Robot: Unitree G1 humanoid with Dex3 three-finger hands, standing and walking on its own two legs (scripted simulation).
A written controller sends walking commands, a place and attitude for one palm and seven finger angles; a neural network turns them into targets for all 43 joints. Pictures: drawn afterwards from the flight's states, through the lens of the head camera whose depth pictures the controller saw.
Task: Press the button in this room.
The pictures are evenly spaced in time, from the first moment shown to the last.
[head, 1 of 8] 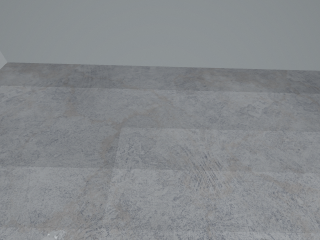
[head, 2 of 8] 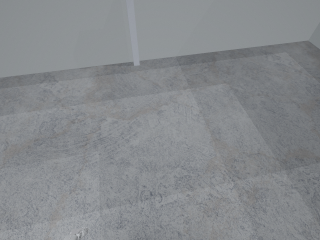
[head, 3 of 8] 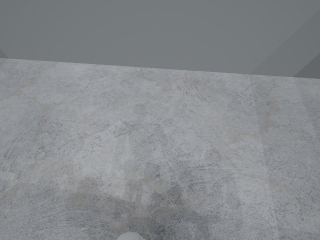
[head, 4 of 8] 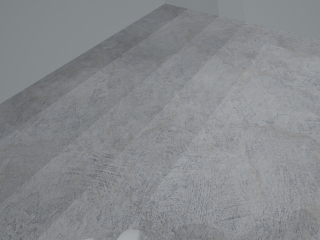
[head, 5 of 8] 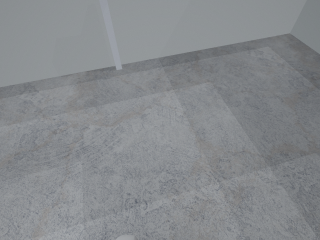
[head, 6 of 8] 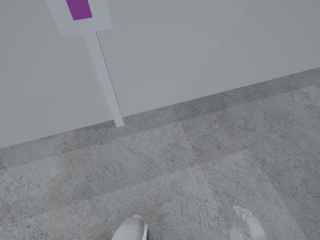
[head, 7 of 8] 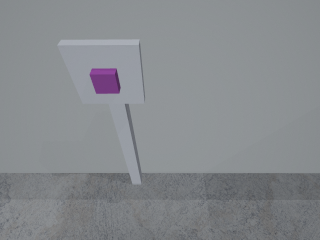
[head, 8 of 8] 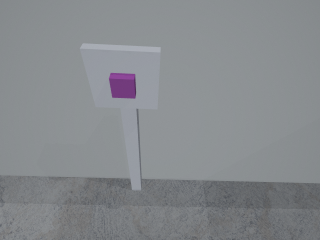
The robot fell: no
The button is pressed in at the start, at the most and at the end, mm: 0 0 0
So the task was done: no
